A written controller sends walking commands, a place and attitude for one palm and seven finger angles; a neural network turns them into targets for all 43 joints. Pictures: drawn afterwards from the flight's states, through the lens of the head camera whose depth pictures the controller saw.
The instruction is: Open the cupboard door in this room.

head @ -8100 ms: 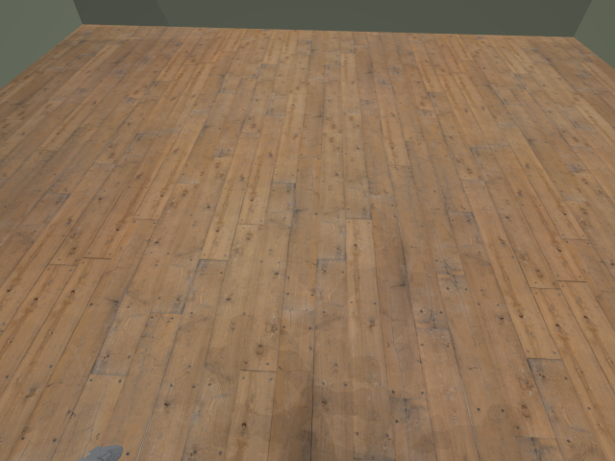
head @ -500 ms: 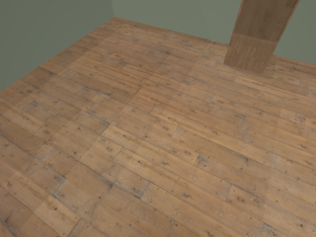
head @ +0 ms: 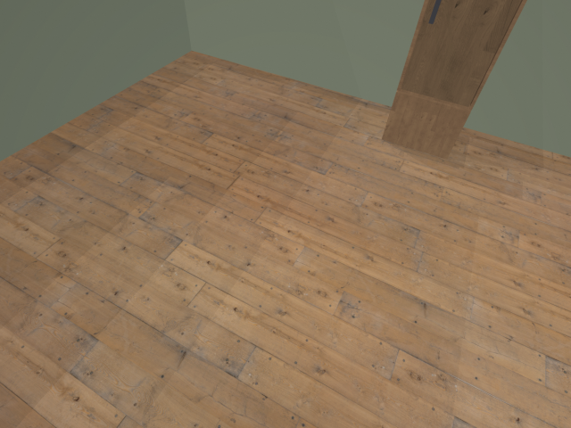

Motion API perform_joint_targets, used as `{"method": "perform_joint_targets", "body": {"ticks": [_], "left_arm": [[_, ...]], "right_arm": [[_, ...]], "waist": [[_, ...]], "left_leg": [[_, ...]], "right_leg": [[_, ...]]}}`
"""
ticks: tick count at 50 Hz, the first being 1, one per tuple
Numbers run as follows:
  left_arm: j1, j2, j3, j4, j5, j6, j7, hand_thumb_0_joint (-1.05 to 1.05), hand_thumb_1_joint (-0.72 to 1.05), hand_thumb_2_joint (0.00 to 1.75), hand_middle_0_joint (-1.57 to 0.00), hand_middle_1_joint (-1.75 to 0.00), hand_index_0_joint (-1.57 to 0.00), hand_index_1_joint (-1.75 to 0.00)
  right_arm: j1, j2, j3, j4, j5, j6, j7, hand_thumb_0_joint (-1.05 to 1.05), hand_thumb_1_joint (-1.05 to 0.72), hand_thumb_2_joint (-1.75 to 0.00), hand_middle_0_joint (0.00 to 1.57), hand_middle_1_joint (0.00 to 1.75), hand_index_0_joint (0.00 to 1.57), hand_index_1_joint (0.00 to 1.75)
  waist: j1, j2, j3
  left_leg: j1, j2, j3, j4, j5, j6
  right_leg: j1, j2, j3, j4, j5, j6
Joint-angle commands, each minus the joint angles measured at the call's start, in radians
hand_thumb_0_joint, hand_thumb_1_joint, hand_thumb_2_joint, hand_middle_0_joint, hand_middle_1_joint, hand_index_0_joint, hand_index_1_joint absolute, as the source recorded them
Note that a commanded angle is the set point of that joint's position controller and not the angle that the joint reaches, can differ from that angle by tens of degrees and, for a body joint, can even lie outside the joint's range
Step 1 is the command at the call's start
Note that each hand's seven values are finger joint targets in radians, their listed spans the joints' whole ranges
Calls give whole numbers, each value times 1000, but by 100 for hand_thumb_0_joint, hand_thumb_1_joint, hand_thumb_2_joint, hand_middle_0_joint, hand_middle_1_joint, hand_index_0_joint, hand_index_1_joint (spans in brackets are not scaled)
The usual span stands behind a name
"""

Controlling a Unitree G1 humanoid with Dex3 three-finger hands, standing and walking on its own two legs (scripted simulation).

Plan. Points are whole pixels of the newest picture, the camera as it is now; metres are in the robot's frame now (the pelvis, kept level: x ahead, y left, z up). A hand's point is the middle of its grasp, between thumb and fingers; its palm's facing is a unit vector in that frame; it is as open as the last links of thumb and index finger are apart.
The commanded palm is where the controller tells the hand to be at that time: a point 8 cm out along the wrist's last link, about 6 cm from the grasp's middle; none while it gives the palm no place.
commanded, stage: stand and wait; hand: left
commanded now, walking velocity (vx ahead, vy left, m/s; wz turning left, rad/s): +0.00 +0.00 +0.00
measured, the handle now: (437, 4) +1.82 -0.56 +0.00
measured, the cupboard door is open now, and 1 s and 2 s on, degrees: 0 0 0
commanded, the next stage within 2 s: turn or walk to find it in 0.72 s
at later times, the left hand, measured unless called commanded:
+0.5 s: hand out of the picture +0.00 +0.22 -0.17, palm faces +0.02 -0.97 -0.23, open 7.4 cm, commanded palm none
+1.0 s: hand out of the picture +0.08 +0.23 -0.16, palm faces -0.07 -0.95 -0.30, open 7.4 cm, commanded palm none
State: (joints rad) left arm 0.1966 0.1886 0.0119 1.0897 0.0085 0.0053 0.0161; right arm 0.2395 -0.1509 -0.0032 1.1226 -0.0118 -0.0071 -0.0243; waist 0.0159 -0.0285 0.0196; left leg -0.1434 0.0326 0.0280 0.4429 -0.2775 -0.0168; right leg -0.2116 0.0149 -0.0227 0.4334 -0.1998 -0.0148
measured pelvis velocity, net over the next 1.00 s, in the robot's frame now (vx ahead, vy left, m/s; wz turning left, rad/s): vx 0.01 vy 0.00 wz -0.08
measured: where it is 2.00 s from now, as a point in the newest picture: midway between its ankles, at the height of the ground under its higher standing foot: outside the picture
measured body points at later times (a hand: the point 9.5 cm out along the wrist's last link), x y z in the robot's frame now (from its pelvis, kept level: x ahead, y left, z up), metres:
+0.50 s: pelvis +0.00 +0.02 +0.00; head +0.00 +0.02 +0.45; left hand +0.00 +0.27 -0.15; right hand +0.01 -0.23 -0.15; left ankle -0.02 +0.13 -0.74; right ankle +0.02 -0.11 -0.74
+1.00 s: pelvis +0.01 +0.00 +0.00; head +0.01 -0.01 +0.45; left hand +0.08 +0.28 -0.14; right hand +0.07 -0.27 -0.15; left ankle -0.02 +0.13 -0.74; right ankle +0.02 -0.11 -0.74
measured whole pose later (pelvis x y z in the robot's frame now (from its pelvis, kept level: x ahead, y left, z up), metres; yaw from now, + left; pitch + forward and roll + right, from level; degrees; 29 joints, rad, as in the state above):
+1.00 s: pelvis +0.01 +0.00 +0.00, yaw -5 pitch -1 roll +1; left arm 0.18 0.29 0.01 1.06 0.02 0.03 -0.01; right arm 0.16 -0.28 -0.01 1.03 -0.02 0.00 -0.01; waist 0.02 0.00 0.03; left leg -0.11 0.03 0.11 0.45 -0.31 -0.01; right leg -0.26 0.02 0.04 0.55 -0.29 0.00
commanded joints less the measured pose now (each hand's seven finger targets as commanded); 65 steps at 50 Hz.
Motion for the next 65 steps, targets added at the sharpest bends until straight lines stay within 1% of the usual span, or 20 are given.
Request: {"method": "perform_joint_targets", "body": {"ticks": [1, 10, 17, 37, 41, 43, 45, 47, 48, 49, 51, 52, 53, 54, 55, 56, 58, 59, 62, 65], "left_arm": [[60, 104, 13, -5, 0, -15, 7, 0, 90, 90, -20, -30, -20, -30], [81, 115, 9, 17, 2, -24, 10, 0, 90, 90, -20, -30, -20, -30], [79, 143, 12, 22, 4, -28, 10, 0, 90, 90, -20, -30, -20, -30], [-86, 319, 28, -20, 5, -41, -6, 0, 90, 90, -20, -30, -20, -30], [-53, 226, 12, -25, 2, -7, -2, 0, 90, 90, -20, -30, -20, -30], [-45, 225, 17, -41, 4, 5, -3, 0, 90, 90, -20, -30, -20, -30], [-29, 224, 20, -59, 7, 10, -10, 0, 90, 90, -20, -30, -20, -30], [-27, 221, 27, -92, 14, 16, -27, 0, 90, 90, -20, -30, -20, -30], [-19, 213, 31, -107, 17, 15, -33, 0, 90, 90, -20, -30, -20, -30], [-4, 195, 36, -117, 18, 14, -39, 0, 90, 90, -20, -30, -20, -30], [-23, 170, 44, -147, 20, 5, -47, 0, 90, 90, -20, -30, -20, -30], [-7, 152, 46, -149, 22, -2, -49, 0, 90, 90, -20, -30, -20, -30], [66, 137, 43, -125, 23, -11, -47, 0, 90, 90, -20, -30, -20, -30], [172, 155, 48, -85, 26, -25, -38, 0, 90, 90, -20, -30, -20, -30], [269, 260, 66, -52, 29, -40, -18, 0, 90, 90, -20, -30, -20, -30], [302, 241, 55, -40, 4, -46, -7, 0, 90, 90, -20, -30, -20, -30], [196, 187, 43, -51, 7, -47, 3, 0, 90, 90, -20, -30, -20, -30], [165, 164, 37, -57, 7, -47, 6, 0, 90, 90, -20, -30, -20, -30], [148, 133, 27, -43, 7, -50, 11, 0, 90, 90, -20, -30, -20, -30], [158, 114, 19, -14, 7, -50, 13, 0, 90, 90, -20, -30, -20, -30]], "right_arm": [[36, -124, -24, -25, 3, -18, -11, 0, -90, -90, 20, 30, 20, 30], [63, -155, -32, -15, 7, -25, -12, 0, -90, -90, 20, 30, 20, 30], [48, -187, -36, -16, 8, -28, -11, 0, -90, -90, 20, 30, 20, 30], [-117, -359, -42, -63, 0, -30, 7, 0, -90, -90, 20, 30, 20, 30], [-63, -254, -22, -64, -4, -9, 2, 0, -90, -90, 20, 30, 20, 30], [-58, -260, -28, -81, -4, 0, -3, 0, -90, -90, 20, 30, 20, 30], [-50, -276, -35, -100, -7, 4, -1, 0, -90, -90, 20, 30, 20, 30], [-62, -308, -49, -126, -12, 7, 5, 0, -90, -90, 20, 30, 20, 30], [-56, -325, -58, -137, -12, 7, 8, 0, -90, -90, 20, 30, 20, 30], [-61, -342, -67, -146, -12, 5, 10, 0, -90, -90, 20, 30, 20, 30], [-42, -339, -75, -153, -12, -5, 12, 0, -90, -90, 20, 30, 20, 30], [-44, -320, -73, -150, -13, -7, 12, 0, -90, -90, 20, 30, 20, 30], [-53, -300, -65, -149, -13, -7, 10, 0, -90, -90, 20, 30, 20, 30], [-60, -264, -58, -150, -9, -9, 7, 0, -90, -90, 20, 30, 20, 30], [-57, -174, -38, -185, 1, -14, 10, 0, -90, -90, 20, 30, 20, 30], [-99, -210, -39, -191, 0, -7, 4, 0, -90, -90, 20, 30, 20, 30], [-68, -174, -39, -147, 2, -2, -1, 0, -90, -90, 20, 30, 20, 30], [-47, -157, -37, -123, 1, 2, 0, 0, -90, -90, 20, 30, 20, 30], [-4, -120, -32, -82, 2, 9, 2, 0, -90, -90, 20, 30, 20, 30], [-14, -104, -30, -63, 8, 11, 1, 0, -90, -90, 20, 30, 20, 30]], "waist": [[3, 87, 37], [-7, 37, 43], [-7, 37, 55], [-14, 31, 11], [-22, 44, -19], [-21, 51, -11], [-20, 53, -32], [-14, 100, 37], [-16, 138, 68], [-11, 186, 90], [-17, 191, 109], [-4, 156, 109], [28, 106, 82], [69, -12, 54], [75, -335, 33], [85, -232, 28], [29, -97, 49], [11, -56, 31], [-8, -45, -42], [-7, -73, -32]], "left_leg": [[-71, 107, -90, -140, 116, 31], [-42, 99, -92, -156, 102, 43], [-39, 96, -96, -169, 85, 50], [16, 103, -101, -183, 128, 40], [41, 116, -49, -117, 186, 19], [39, 128, -35, -96, 195, 19], [51, 146, -51, -106, 19, 31], [13, 186, -108, -173, -243, 66], [-8, 224, -149, -208, -329, 93], [-24, 273, -184, -233, -362, 125], [-16, 333, -196, -231, -297, 172], [-51, 313, -148, -175, -187, 159], [-91, 256, -72, -60, -63, 122], [-176, 158, 32, 160, -3, 62], [-426, 21, 151, 435, -207, -8], [-388, 34, 11, 510, -315, -6], [-371, 60, -39, 572, -235, -10], [-350, 64, -40, 562, -192, -15], [-287, 54, -12, 475, -118, -28], [-242, 47, 4, 387, -74, -32]], "right_leg": [[45, -112, 75, -75, 110, 6], [34, -117, 79, -88, 90, 4], [30, -123, 80, -95, 76, 3], [58, -145, 116, -141, 114, -8], [23, -138, 124, -70, 223, 5], [-10, -126, 127, -25, 250, 5], [-41, -97, 129, -1, 82, 4], [-135, -46, 108, 51, -184, 9], [-171, -21, 76, 128, -218, 12], [-199, -5, 23, 235, -205, 16], [-244, -49, -11, 316, -255, 21], [-182, -60, -19, 251, -243, 23], [-54, -43, -44, 129, -165, 23], [99, -86, 46, -19, -49, 1], [256, -333, 421, -151, 163, -89], [170, -390, 486, -178, 349, -141], [127, -360, 382, -141, 460, -186], [132, -322, 306, -121, 511, -179], [165, -263, 175, -97, 618, -138], [133, -242, 149, -109, 607, -124]]}}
